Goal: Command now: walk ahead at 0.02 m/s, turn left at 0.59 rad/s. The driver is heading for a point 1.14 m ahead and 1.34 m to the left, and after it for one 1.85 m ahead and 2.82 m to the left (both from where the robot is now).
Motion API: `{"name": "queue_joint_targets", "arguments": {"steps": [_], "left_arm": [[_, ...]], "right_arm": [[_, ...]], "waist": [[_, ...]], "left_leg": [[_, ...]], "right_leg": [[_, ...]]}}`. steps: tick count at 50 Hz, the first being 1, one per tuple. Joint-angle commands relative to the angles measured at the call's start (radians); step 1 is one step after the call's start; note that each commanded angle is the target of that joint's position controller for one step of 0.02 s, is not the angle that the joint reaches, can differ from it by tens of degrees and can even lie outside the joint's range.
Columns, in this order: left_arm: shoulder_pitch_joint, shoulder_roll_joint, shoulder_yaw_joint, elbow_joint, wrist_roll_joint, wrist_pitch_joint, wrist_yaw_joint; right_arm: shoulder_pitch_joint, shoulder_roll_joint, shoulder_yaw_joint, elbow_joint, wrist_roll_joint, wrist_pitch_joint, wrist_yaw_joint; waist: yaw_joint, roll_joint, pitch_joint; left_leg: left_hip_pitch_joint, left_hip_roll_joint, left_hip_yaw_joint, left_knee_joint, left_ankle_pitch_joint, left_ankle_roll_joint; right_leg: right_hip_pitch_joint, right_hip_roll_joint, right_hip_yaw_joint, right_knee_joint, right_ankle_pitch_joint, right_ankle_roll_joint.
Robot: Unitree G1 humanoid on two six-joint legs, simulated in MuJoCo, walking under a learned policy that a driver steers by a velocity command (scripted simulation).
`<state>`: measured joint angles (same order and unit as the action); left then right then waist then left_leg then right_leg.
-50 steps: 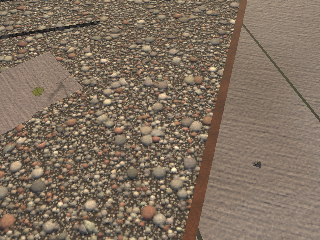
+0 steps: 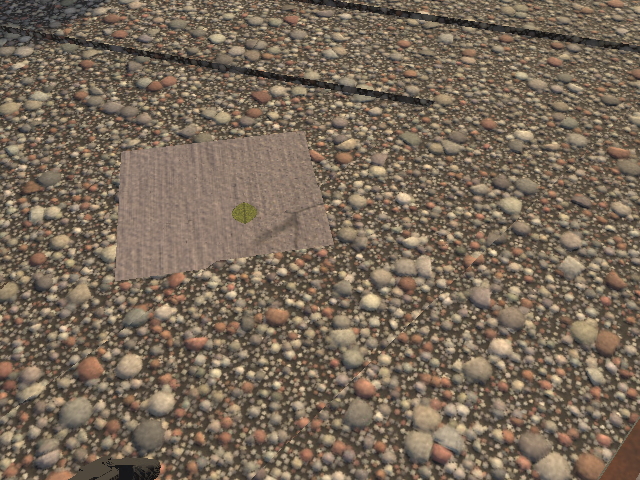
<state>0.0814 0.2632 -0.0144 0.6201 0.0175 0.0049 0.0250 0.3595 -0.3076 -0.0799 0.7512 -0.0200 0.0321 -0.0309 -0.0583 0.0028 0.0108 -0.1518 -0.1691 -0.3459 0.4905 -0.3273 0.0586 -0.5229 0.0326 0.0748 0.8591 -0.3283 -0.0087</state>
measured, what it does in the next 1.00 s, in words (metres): steps on the spot, turning left: left foot 0.03 m lower, then right foot 0.04 m higher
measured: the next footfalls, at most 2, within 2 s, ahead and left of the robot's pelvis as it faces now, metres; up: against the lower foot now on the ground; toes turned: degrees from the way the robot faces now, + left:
left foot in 0.40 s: +0.04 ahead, +0.12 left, +0.00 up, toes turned +13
right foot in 0.90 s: +0.08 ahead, -0.10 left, +0.04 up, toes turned +32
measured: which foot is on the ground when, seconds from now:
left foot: down 0.00-0.02, up 0.04-0.38, down 0.40-0.92, up 0.94-1.00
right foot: down 0.00-0.40, up 0.42-0.88, down 0.90-1.00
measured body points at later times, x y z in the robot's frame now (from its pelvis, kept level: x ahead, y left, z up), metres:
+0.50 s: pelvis +0.01 +0.02 +0.00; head +0.02 +0.06 +0.45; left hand +0.04 +0.31 -0.12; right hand +0.21 -0.20 -0.09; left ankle +0.00 +0.11 -0.74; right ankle +0.06 -0.12 -0.66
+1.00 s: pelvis +0.00 -0.03 +0.02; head +0.02 -0.03 +0.47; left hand -0.03 +0.27 -0.07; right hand +0.25 -0.19 -0.10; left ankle -0.04 +0.08 -0.69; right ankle +0.05 -0.12 -0.69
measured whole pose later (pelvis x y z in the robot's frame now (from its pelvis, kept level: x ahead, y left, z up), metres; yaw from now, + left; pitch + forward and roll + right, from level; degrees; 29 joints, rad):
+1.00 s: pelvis +0.00 -0.03 +0.02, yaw +32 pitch +1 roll -1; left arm 0.23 0.24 0.02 0.66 0.04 0.03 0.02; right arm 0.22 -0.29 -0.07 0.70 -0.02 0.05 0.00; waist 0.01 0.06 0.02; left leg -0.43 -0.15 -0.24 0.83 -0.41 0.00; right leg -0.34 0.03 -0.02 0.73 -0.35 -0.07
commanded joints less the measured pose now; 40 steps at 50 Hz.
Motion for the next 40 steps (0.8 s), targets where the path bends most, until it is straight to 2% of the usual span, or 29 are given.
{"name": "queue_joint_targets", "arguments": {"steps": [1,2,3,4,5,6,7,8,11,13,15,17,18,19,20,21,22,23,24,25,26,27,29,31,36,40], "left_arm": [[0.194,0.209,0.064,-0.039,0.012,-0.036,0.014],[0.227,0.272,0.084,-0.022,0.006,-0.020,0.016],[0.160,0.173,0.064,-0.046,0.004,-0.016,0.015],[0.119,0.114,0.052,-0.049,0.013,-0.012,0.015],[0.061,0.092,0.051,-0.046,0.017,-0.010,0.017],[0.035,0.093,0.057,-0.041,0.011,-0.018,0.019],[0.020,0.092,0.063,-0.044,0.013,-0.024,0.018],[0.029,0.090,0.066,-0.042,0.013,-0.034,0.015],[0.101,0.096,0.076,-0.014,0.013,-0.056,0.012],[0.119,0.100,0.080,-0.004,0.011,-0.060,0.009],[0.105,0.104,0.086,-0.005,0.014,-0.064,0.004],[0.128,0.118,0.097,0.006,0.015,-0.067,0.000],[0.140,0.122,0.102,0.012,0.010,-0.063,0.000],[0.134,0.116,0.105,0.015,-0.002,-0.056,0.004],[0.154,0.084,0.100,0.022,-0.009,-0.051,0.006],[0.190,0.062,0.101,0.020,0.002,-0.037,0.003],[0.215,0.042,0.088,-0.011,0.026,-0.011,0.008],[0.199,0.071,0.083,-0.025,0.021,0.010,0.022],[0.176,0.116,0.089,-0.024,0.010,0.022,0.028],[0.160,0.147,0.101,-0.007,0.005,0.027,0.021],[0.164,0.154,0.107,0.010,0.006,0.033,0.009],[0.161,0.156,0.110,0.015,0.006,0.040,0.000],[0.150,0.122,0.100,0.021,0.012,0.047,-0.005],[0.137,0.109,0.094,0.016,0.013,0.049,-0.004],[0.099,0.102,0.082,-0.014,0.013,0.047,0.000],[0.086,0.093,0.068,-0.038,0.007,0.040,-0.003]], "right_arm": [[-0.074,-0.107,-0.032,-0.135,0.034,-0.014,0.008],[-0.029,-0.070,-0.026,-0.161,0.039,-0.004,0.002],[-0.066,-0.130,-0.035,-0.132,-0.004,-0.003,0.002],[-0.112,-0.144,-0.042,-0.123,0.001,0.002,0.016],[-0.101,-0.120,-0.038,-0.123,0.011,0.009,0.032],[-0.086,-0.102,-0.032,-0.120,0.009,0.020,0.050],[-0.057,-0.088,-0.026,-0.110,0.005,0.029,0.060],[-0.047,-0.089,-0.024,-0.107,0.005,0.030,0.064],[-0.096,-0.089,-0.014,-0.119,0.013,0.028,0.073],[-0.116,-0.068,0.000,-0.127,0.012,0.032,0.080],[-0.117,-0.049,0.016,-0.130,0.016,0.032,0.090],[-0.118,-0.064,0.019,-0.129,0.015,0.023,0.096],[-0.098,-0.068,0.021,-0.120,0.008,0.013,0.096],[-0.048,-0.061,0.024,-0.096,-0.003,-0.002,0.094],[-0.020,-0.082,0.018,-0.069,-0.022,-0.020,0.085],[0.004,-0.131,0.011,-0.069,-0.041,-0.045,0.074],[0.050,-0.235,-0.003,-0.099,-0.033,-0.050,0.064],[0.039,-0.288,-0.035,-0.108,-0.015,-0.030,0.043],[-0.031,-0.252,-0.026,-0.115,-0.008,-0.014,0.036],[-0.107,-0.181,-0.007,-0.128,-0.001,-0.005,0.033],[-0.128,-0.143,0.006,-0.133,0.001,-0.003,0.032],[-0.119,-0.130,0.009,-0.131,0.007,-0.006,0.028],[-0.085,-0.133,0.000,-0.118,0.009,-0.014,0.029],[-0.061,-0.134,-0.006,-0.110,0.010,-0.021,0.027],[-0.040,-0.132,-0.014,-0.104,0.001,-0.021,0.023],[-0.054,-0.140,-0.020,-0.108,-0.007,-0.014,0.028]], "waist": [[0.122,-0.088,-0.127],[0.102,-0.416,-0.230],[0.081,-0.224,-0.128],[0.073,-0.137,-0.042],[0.032,-0.122,0.000],[0.015,-0.153,0.021],[0.006,-0.175,0.017],[0.008,-0.179,-0.001],[0.044,-0.158,-0.042],[0.059,-0.164,-0.052],[0.068,-0.187,-0.059],[0.086,-0.187,-0.065],[0.082,-0.159,-0.066],[0.054,-0.109,-0.065],[0.051,-0.010,-0.041],[0.050,0.199,0.015],[0.082,0.220,0.040],[0.027,0.230,-0.087],[0.053,0.249,-0.046],[0.077,0.204,-0.031],[0.081,0.191,-0.040],[0.077,0.176,-0.043],[0.065,0.116,-0.064],[0.054,0.090,-0.082],[0.039,0.090,-0.091],[0.035,0.114,-0.093]], "left_leg": [[-0.209,0.068,-0.063,0.267,0.453,-0.032],[-0.347,-0.094,0.159,0.498,-0.288,-0.079],[-0.388,0.018,0.173,0.653,-0.309,-0.086],[-0.353,0.052,0.197,0.677,-0.209,-0.077],[-0.331,0.089,0.213,0.673,-0.150,-0.072],[-0.312,0.113,0.228,0.689,-0.092,-0.074],[-0.297,0.111,0.263,0.710,-0.047,-0.085],[-0.303,0.108,0.278,0.701,-0.022,-0.092],[-0.322,0.126,0.282,0.565,0.016,-0.108],[-0.281,0.150,0.288,0.422,0.041,-0.118],[-0.178,0.172,0.293,0.237,0.100,-0.118],[-0.128,0.179,0.302,0.083,0.150,-0.115],[-0.088,0.174,0.321,-0.017,0.204,-0.112],[0.006,0.157,0.354,-0.149,0.319,-0.105],[0.095,0.140,0.365,-0.188,0.350,-0.098],[0.175,0.299,0.187,-0.169,0.687,-0.077],[0.144,0.461,0.012,-0.017,1.240,-0.018],[0.111,0.516,-0.030,-0.096,1.050,0.137],[0.037,0.477,-0.060,-0.150,0.771,0.178],[0.026,0.406,-0.029,-0.169,0.605,0.164],[0.003,0.375,-0.010,-0.164,0.600,0.158],[-0.010,0.362,0.001,-0.161,0.614,0.159],[0.016,0.357,-0.014,-0.146,0.636,0.172],[0.062,0.366,-0.050,-0.129,0.663,0.190],[0.086,0.352,-0.116,-0.113,0.620,0.199],[0.036,0.328,-0.154,-0.115,0.524,0.180]], "right_leg": [[0.467,-0.171,0.213,-0.396,0.344,-0.072],[0.535,-0.452,0.590,-0.494,0.659,-0.246],[0.383,-0.435,0.591,-0.531,0.480,-0.267],[0.262,-0.369,0.441,-0.539,0.379,-0.257],[0.213,-0.324,0.325,-0.561,0.316,-0.236],[0.183,-0.289,0.239,-0.571,0.309,-0.224],[0.174,-0.246,0.153,-0.572,0.337,-0.209],[0.202,-0.233,0.099,-0.567,0.418,-0.205],[0.309,-0.248,0.023,-0.564,0.517,-0.218],[0.326,-0.263,-0.013,-0.560,0.498,-0.222],[0.298,-0.254,-0.062,-0.536,0.448,-0.204],[0.305,-0.262,-0.080,-0.471,0.407,-0.197],[0.295,-0.257,-0.101,-0.410,0.378,-0.188],[0.239,-0.233,-0.143,-0.310,0.302,-0.159],[0.143,-0.181,-0.183,-0.177,0.216,-0.111],[-0.072,-0.082,-0.238,0.104,-0.149,-0.050],[-0.175,-0.024,-0.127,0.283,-0.303,-0.007],[-0.146,-0.034,-0.067,0.310,-0.244,0.024],[-0.147,-0.053,-0.057,0.347,-0.217,0.024],[-0.153,-0.064,-0.037,0.366,-0.143,0.023],[-0.127,-0.064,-0.043,0.382,-0.111,0.029],[-0.109,-0.063,-0.041,0.385,-0.080,0.031],[-0.120,-0.049,-0.039,0.417,-0.062,0.027],[-0.152,-0.043,-0.029,0.424,-0.063,0.019],[-0.154,-0.028,-0.020,0.335,-0.086,0.010],[-0.057,-0.009,-0.025,0.176,-0.116,-0.001]]}}
Velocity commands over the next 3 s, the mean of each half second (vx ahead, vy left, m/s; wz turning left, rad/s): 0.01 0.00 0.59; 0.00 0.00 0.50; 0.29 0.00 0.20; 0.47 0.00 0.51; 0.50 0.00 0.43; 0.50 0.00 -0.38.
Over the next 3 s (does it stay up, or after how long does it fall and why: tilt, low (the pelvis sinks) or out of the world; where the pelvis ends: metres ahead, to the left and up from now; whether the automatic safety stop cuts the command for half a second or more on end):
stays up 0.53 0.61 -0.02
